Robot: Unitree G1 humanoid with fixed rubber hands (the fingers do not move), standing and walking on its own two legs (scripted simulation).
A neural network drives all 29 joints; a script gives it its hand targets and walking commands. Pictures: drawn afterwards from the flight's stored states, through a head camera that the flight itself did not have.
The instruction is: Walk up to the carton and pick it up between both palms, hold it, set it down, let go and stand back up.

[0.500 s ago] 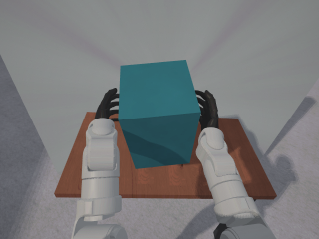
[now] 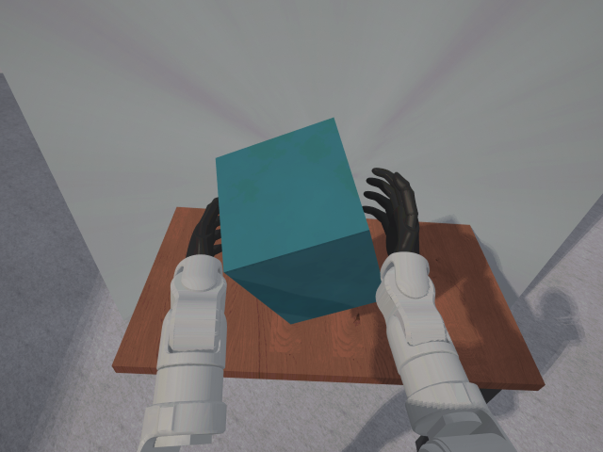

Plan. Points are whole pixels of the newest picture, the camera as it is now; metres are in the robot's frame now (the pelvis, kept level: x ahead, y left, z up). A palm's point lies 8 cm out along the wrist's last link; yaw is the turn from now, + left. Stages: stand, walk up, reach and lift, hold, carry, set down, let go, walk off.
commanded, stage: set down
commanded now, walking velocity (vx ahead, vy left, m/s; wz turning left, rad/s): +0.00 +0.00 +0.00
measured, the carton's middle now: (309, 235) +0.40 -0.02 +0.11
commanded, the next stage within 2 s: none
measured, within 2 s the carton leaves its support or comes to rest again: neither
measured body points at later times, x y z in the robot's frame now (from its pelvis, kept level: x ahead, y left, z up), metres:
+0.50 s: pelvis +0.00 -0.01 +0.00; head -0.01 +0.02 +0.45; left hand +0.37 +0.12 +0.10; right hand +0.38 -0.13 +0.14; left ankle +0.01 +0.13 -0.75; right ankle +0.01 -0.11 -0.75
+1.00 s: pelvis +0.00 -0.02 +0.00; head +0.00 +0.01 +0.45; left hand +0.37 +0.12 +0.06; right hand +0.39 -0.13 +0.11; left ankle +0.01 +0.13 -0.75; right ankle +0.01 -0.11 -0.75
